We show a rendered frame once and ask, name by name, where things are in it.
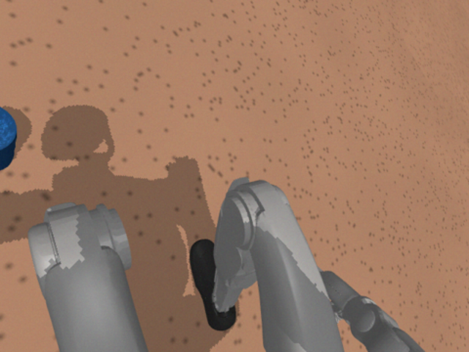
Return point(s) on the cup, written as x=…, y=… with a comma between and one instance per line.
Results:
x=8, y=136

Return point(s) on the right robot hand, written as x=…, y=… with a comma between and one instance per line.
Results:
x=339, y=292

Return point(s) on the right robot arm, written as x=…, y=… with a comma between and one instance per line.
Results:
x=375, y=329

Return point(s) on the right robot foot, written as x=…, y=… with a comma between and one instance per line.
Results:
x=203, y=270

